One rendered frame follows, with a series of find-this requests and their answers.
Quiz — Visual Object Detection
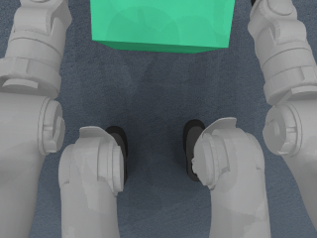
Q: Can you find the right robot upper arm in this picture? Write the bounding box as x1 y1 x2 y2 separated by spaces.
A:
263 99 317 231

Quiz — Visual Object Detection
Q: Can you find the left robot upper arm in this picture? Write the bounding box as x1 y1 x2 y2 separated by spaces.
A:
0 92 65 238

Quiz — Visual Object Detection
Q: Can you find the robot right forearm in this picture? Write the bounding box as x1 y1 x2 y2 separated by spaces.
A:
248 0 317 106

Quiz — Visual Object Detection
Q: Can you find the right robot thigh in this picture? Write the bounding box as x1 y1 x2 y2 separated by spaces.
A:
196 128 271 238

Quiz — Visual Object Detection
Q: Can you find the carton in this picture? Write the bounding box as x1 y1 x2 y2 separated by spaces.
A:
90 0 235 54

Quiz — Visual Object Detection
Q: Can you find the robot left forearm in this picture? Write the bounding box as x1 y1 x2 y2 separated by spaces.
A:
0 0 72 99

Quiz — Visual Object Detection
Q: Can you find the robot left shin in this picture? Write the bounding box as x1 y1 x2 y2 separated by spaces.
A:
58 126 118 189

